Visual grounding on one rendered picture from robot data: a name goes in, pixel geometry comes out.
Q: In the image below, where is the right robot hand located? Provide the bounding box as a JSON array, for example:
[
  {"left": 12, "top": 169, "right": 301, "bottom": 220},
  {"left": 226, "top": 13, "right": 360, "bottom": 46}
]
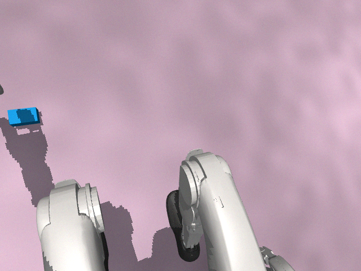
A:
[{"left": 260, "top": 246, "right": 295, "bottom": 271}]

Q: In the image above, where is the small box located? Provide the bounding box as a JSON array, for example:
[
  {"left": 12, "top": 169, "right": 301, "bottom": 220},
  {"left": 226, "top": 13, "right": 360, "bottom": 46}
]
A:
[{"left": 7, "top": 107, "right": 40, "bottom": 127}]

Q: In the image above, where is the right robot foot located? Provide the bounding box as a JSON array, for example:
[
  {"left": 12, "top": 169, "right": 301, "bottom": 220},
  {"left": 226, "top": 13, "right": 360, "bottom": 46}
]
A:
[{"left": 166, "top": 190, "right": 200, "bottom": 262}]

